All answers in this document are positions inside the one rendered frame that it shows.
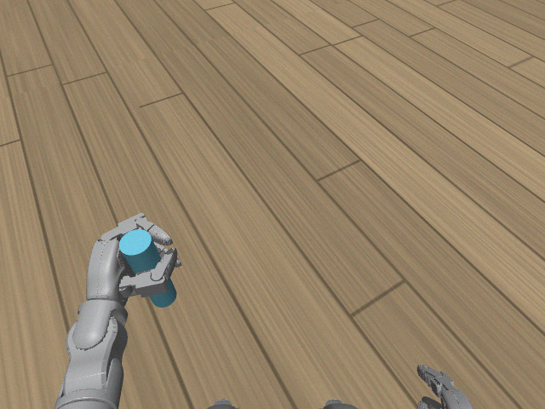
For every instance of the right robot hand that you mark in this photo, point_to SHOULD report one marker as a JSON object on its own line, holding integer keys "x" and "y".
{"x": 443, "y": 387}

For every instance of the can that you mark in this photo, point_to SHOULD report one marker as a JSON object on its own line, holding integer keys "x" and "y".
{"x": 141, "y": 253}

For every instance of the left robot arm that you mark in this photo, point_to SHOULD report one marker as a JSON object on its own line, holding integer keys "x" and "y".
{"x": 95, "y": 344}

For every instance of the left robot hand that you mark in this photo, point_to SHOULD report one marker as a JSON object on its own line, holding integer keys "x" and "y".
{"x": 109, "y": 274}

